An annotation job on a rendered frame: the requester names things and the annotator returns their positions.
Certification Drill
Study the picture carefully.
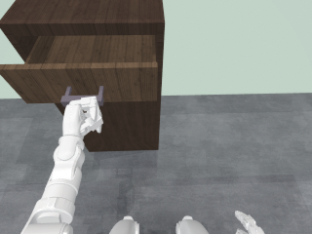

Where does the handle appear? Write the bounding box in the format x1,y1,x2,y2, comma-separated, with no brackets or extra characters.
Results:
60,86,104,107

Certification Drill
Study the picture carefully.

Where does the cabinet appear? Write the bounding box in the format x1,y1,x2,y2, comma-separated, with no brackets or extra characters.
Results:
0,0,165,152

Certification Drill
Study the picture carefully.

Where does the left robot hand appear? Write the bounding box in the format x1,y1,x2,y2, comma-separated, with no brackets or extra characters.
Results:
62,97,103,140

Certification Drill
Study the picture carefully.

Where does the drawer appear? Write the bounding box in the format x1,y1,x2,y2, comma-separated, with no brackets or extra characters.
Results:
0,35,158,104

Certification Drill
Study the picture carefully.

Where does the robot shin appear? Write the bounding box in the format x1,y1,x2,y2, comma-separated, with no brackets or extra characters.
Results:
123,215,133,220
182,215,193,220

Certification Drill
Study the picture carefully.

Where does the robot left forearm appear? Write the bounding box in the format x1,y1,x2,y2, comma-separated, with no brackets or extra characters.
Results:
20,135,85,234

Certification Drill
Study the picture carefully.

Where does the left robot shin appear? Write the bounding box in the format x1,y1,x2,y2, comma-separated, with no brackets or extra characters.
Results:
123,215,133,220

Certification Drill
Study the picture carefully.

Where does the right robot hand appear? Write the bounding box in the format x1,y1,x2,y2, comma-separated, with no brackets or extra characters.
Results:
235,211,265,234

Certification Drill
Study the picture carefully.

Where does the robot left upper arm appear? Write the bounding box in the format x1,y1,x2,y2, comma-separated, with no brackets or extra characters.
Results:
22,222,73,234

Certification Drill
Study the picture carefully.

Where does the right robot shin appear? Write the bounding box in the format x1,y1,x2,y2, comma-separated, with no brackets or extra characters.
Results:
182,215,193,220

